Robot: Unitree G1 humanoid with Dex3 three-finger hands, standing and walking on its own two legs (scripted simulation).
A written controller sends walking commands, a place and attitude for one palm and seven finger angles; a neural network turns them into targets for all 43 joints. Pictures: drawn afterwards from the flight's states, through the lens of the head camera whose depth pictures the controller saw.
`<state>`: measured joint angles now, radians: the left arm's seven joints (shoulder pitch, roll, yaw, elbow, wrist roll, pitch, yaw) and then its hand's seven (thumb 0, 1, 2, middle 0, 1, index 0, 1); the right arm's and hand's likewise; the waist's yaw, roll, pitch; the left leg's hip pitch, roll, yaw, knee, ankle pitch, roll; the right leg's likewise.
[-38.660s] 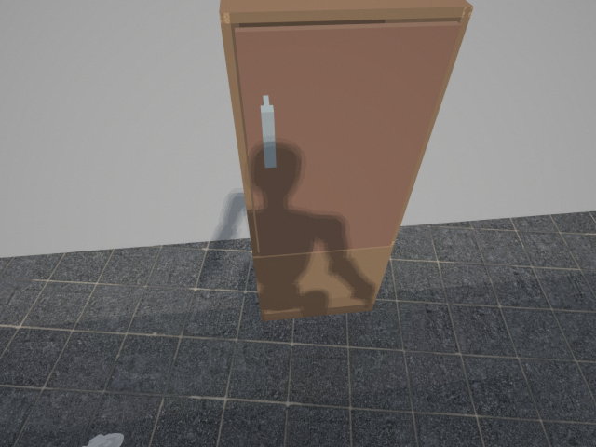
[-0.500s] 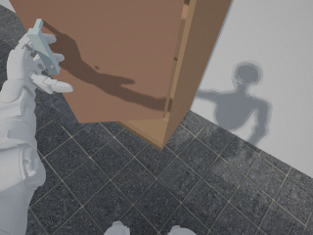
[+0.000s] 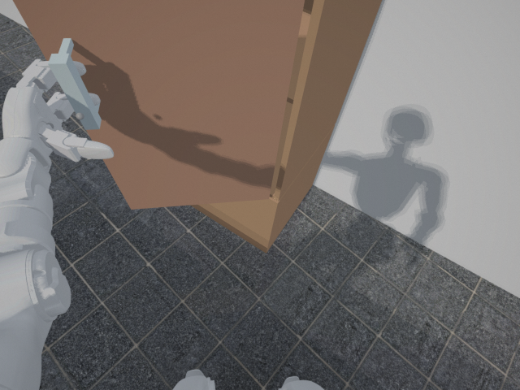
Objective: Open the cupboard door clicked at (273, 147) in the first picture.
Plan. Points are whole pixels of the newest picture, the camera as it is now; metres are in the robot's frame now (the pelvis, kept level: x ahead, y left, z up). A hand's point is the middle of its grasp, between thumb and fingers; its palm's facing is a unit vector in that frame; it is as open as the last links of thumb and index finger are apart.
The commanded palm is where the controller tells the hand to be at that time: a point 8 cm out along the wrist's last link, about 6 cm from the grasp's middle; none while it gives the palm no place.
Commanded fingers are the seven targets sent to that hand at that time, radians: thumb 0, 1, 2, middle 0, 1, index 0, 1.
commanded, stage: close the thumb around the handle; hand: left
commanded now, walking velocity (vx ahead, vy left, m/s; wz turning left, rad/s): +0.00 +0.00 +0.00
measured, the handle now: (80, 86) +0.56 +0.24 +0.13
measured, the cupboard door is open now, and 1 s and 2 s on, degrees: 40 43 89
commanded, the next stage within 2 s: pull the door open along its arc in 0.66 s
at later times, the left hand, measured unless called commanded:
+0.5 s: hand (88, 115) +0.50 +0.22 +0.12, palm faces +0.02 -1.00 +0.01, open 6.8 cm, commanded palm +0.48 +0.26 +0.12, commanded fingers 0.00 0.90 0.90 -0.40 -1.35 -0.40 -1.35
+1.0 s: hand (91, 121) +0.49 +0.21 +0.12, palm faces +0.03 -1.00 +0.00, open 5.8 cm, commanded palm +0.44 +0.26 +0.12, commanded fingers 0.00 0.90 0.90 -0.40 -1.35 -0.40 -1.35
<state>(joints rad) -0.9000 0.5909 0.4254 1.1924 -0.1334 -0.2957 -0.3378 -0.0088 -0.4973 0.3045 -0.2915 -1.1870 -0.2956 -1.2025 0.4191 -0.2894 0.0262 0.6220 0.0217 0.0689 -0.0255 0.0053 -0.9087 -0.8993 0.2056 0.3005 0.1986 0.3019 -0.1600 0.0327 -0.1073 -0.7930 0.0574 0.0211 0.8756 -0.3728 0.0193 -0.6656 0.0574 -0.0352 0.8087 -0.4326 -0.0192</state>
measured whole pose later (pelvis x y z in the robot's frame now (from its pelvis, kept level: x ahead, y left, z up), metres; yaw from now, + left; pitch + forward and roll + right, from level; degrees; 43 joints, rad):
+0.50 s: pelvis +0.00 +0.01 +0.00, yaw +0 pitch +17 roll -3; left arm -0.93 0.55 0.40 1.20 -0.12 -0.29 -0.29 0.01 0.53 0.75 -0.37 -1.31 -0.37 -1.31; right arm 0.43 -0.28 0.03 0.63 0.01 0.06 -0.02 0.00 -0.91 -0.90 0.21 0.30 0.20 0.30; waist -0.16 0.04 -0.11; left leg -0.82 0.05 0.02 0.90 -0.38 0.03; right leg -0.69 0.05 -0.03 0.82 -0.44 -0.01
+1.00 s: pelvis +0.00 +0.00 +0.00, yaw -1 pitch +16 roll -2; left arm -0.81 0.53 0.41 1.10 -0.15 -0.29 -0.30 0.01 0.72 0.78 -0.34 -1.35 -0.35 -1.35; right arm 0.43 -0.29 0.02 0.61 0.02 0.07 -0.02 0.01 -0.91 -0.90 0.21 0.30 0.20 0.30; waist -0.15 0.04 -0.12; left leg -0.77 0.06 0.03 0.87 -0.38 0.02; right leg -0.65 0.06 -0.02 0.81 -0.44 -0.02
